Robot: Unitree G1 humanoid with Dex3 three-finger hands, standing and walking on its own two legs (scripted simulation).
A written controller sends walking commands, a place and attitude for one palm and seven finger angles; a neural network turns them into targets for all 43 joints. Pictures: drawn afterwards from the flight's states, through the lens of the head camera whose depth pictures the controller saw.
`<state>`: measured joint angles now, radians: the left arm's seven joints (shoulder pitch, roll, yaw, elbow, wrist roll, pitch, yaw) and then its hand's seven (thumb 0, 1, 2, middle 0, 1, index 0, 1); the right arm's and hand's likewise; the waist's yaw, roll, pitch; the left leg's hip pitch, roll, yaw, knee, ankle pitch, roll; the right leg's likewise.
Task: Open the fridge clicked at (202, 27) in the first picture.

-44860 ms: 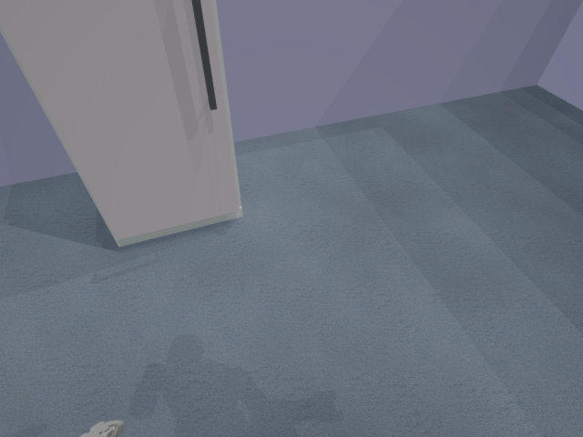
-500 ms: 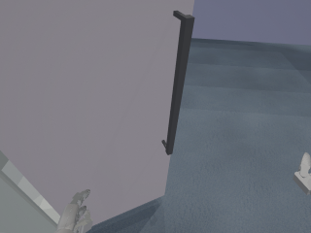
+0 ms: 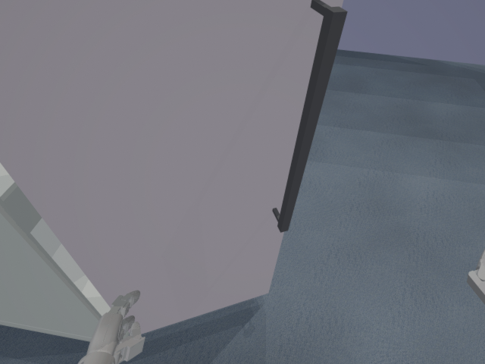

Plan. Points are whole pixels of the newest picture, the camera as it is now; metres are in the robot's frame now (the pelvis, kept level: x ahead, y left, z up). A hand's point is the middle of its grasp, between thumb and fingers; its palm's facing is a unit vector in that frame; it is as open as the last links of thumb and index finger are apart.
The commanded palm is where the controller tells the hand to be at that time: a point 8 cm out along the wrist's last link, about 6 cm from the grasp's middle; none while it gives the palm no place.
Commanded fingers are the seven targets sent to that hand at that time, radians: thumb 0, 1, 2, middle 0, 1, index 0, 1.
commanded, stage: step back with the hand held close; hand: right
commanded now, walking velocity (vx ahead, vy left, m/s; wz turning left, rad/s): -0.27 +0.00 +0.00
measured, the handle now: (295, 146) +0.48 -0.08 +0.12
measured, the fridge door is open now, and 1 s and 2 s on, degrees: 63 63 63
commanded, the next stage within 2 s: stop stepping back and stand still in 1.20 s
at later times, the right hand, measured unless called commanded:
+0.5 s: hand out of the picture +0.14 -0.29 +0.15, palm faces +0.50 +0.77 -0.40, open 7.4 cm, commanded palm +0.08 -0.33 +0.18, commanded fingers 0.00 -0.90 -0.90 0.20 0.30 0.20 0.30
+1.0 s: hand out of the picture +0.08 -0.31 +0.16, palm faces +0.48 +0.75 -0.46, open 7.4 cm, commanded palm +0.00 -0.34 +0.18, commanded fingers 0.00 -0.90 -0.90 0.20 0.30 0.20 0.30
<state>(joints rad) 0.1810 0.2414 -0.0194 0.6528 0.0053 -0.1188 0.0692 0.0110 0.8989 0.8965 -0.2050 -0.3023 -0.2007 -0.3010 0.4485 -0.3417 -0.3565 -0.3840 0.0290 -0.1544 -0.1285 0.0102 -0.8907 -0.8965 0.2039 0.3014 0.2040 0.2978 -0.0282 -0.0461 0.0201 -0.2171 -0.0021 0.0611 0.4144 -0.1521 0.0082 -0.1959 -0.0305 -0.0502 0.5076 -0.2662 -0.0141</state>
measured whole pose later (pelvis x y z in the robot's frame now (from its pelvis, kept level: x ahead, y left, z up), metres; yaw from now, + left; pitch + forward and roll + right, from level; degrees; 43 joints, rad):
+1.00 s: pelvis -0.12 -0.04 -0.02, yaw -2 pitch +0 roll +3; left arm 0.19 0.20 0.01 0.61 0.02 -0.13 0.08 0.01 0.90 0.90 -0.21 -0.30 -0.20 -0.30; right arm 0.47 -0.43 -0.44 -0.49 -0.01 -0.28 -0.15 0.01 -0.88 -0.90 0.21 0.30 0.21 0.30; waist -0.01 0.01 0.03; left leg -0.35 -0.06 -0.03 0.77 -0.39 0.01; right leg -0.49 0.00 -0.05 0.60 -0.10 -0.09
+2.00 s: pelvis -0.32 -0.08 -0.01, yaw +2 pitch -4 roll +0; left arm 0.28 0.18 -0.02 0.71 0.02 -0.11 0.06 0.01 0.90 0.90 -0.21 -0.30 -0.20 -0.30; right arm 0.50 -0.43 -0.39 -0.52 0.01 -0.20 -0.16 0.01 -0.88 -0.90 0.21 0.30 0.21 0.30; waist -0.01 0.06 -0.02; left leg -0.28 0.00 0.07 0.60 -0.26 0.06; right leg -0.43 -0.02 -0.05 0.92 -0.42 -0.01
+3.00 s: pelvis -0.33 -0.08 +0.00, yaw -1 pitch -1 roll +1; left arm 0.28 0.26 0.02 1.13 0.03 0.03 0.01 0.01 0.90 0.90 -0.20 -0.30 -0.20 -0.30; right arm 0.23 -0.29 -0.02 1.11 -0.02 0.01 -0.01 0.00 -0.92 -0.90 0.20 0.30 0.20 0.30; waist 0.02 -0.01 0.06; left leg -0.21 -0.05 0.06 0.37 -0.14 0.06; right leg -0.24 -0.01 -0.04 0.43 -0.17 -0.02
